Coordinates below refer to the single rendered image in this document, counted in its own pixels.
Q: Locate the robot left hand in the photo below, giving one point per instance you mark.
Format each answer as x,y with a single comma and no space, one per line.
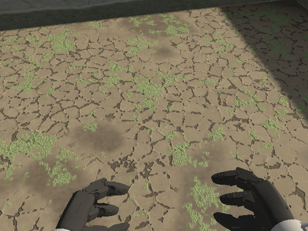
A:
83,207

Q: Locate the robot right forearm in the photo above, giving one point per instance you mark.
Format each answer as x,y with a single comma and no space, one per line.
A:
289,225

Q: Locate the robot right hand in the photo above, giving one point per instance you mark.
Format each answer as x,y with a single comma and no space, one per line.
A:
259,196

